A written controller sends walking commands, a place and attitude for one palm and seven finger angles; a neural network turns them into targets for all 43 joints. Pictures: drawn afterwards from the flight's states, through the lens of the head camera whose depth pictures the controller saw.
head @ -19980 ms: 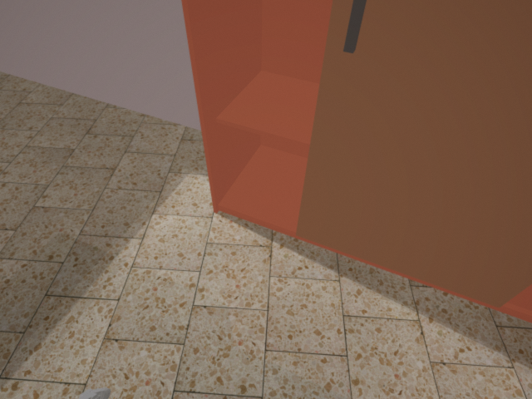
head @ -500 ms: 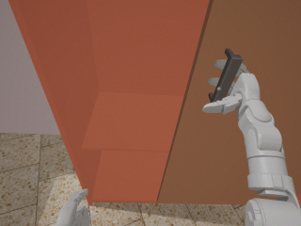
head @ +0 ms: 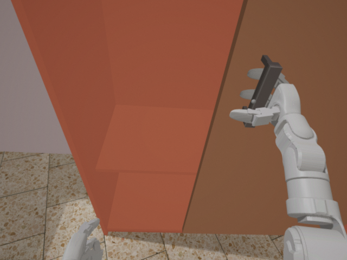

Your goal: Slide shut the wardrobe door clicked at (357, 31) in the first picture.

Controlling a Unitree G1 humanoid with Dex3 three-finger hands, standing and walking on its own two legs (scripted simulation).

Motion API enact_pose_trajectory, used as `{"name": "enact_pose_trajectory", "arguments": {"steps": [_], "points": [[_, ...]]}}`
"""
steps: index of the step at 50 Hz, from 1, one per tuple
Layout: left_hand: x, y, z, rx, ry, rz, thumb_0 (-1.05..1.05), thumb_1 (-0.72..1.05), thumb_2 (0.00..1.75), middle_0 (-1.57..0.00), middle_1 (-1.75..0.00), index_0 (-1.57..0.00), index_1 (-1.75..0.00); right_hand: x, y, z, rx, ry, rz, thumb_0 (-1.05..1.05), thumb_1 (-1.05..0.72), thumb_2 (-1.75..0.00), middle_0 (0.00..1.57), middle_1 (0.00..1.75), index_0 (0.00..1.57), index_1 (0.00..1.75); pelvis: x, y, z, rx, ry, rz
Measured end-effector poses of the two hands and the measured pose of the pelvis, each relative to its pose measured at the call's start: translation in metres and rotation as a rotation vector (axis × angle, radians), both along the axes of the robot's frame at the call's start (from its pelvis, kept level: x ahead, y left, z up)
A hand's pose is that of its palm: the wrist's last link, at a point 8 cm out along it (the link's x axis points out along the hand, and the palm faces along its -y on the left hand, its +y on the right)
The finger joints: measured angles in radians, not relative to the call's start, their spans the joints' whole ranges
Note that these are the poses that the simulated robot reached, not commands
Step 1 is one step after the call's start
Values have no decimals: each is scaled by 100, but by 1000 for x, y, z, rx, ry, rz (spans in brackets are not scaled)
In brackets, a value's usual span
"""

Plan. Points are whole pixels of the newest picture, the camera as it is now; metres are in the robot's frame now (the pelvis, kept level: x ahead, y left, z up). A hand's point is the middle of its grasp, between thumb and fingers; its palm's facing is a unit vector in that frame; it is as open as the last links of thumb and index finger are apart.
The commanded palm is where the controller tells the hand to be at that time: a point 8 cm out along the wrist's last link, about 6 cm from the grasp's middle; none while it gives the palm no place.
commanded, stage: grip the handle and tug to test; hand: right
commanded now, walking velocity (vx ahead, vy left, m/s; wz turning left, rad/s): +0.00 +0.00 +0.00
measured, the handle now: (257, 92) +0.44 -0.15 +0.22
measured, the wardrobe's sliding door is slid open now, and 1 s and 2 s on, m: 0.41 0.41 0.37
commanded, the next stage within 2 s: tug the door sideways, standing still in 1.16 s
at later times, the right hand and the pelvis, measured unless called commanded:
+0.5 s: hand (253, 101) +0.39 -0.13 +0.23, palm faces -0.03 +1.00 -0.01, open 5.6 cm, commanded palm +0.37 -0.18 +0.22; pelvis +0.01 +0.00 +0.00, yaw +0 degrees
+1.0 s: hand (252, 102) +0.39 -0.13 +0.23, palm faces -0.02 +1.00 -0.03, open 5.8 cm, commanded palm +0.35 -0.18 +0.22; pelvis +0.02 +0.00 +0.00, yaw +1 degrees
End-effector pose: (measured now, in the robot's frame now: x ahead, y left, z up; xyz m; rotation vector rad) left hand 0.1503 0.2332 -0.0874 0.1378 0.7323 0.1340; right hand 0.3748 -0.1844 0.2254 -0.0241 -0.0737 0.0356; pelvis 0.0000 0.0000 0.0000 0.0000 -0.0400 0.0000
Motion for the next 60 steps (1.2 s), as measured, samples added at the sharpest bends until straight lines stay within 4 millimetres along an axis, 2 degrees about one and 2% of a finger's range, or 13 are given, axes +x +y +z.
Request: {"name": "enact_pose_trajectory", "arguments": {"steps": [22,45,53,60], "points": [[7,-4,1,-4,-3,-6,1,91,90,-20,-30,-20,-30,-1,1,1,10,-17,7,1,-70,-82,43,137,42,138,5,-3,0,0,1,3],[19,-4,5,-17,-13,-4,1,91,90,-20,-30,-20,-30,-3,3,1,5,-17,-18,0,-74,-80,44,140,34,140,12,-1,1,-4,2,11],[28,0,8,-29,-35,10,1,91,90,-20,-30,-20,-30,-4,4,0,-6,-30,-13,-1,-75,-79,42,140,29,140,20,0,0,-7,11,26],[44,4,13,-43,-62,20,1,91,90,-20,-30,-20,-30,-7,5,-1,-26,-52,-20,-2,-76,-78,39,140,21,140,34,0,0,-11,33,39]]}}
